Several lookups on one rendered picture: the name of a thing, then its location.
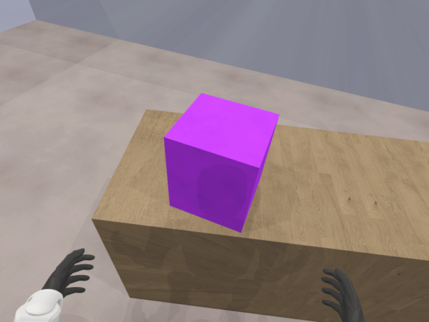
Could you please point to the left robot hand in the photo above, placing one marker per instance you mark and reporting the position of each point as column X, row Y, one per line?
column 61, row 278

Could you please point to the right robot hand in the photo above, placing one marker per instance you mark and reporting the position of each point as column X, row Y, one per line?
column 350, row 308

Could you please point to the robot left forearm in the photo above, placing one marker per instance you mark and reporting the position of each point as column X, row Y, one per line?
column 43, row 306

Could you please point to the carton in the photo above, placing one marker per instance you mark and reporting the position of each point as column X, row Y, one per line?
column 215, row 154

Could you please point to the pedestal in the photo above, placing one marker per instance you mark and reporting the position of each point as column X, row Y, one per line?
column 325, row 199

